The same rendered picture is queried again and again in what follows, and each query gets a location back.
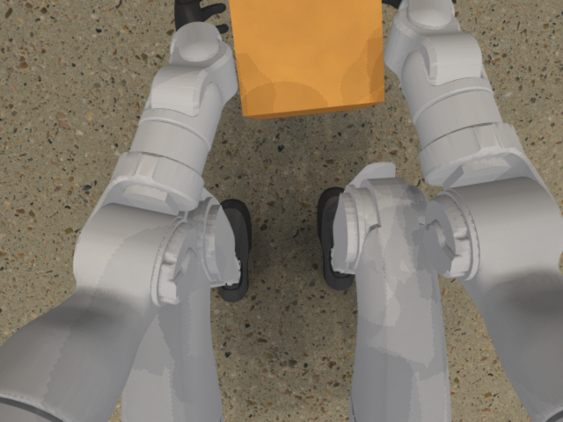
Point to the robot left forearm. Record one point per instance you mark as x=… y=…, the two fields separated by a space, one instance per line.
x=162 y=171

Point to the robot left hand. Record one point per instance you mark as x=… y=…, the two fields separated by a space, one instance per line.
x=188 y=11

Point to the carton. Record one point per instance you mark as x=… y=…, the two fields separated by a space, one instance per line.
x=299 y=57

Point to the robot right upper arm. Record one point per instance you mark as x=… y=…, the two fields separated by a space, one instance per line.
x=503 y=240

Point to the robot right thigh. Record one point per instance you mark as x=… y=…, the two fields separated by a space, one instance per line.
x=401 y=368

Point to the robot left upper arm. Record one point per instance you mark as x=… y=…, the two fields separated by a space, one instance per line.
x=72 y=363

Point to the right robot foot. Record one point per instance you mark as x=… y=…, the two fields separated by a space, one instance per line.
x=327 y=207

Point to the robot right forearm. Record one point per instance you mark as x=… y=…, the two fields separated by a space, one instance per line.
x=451 y=101

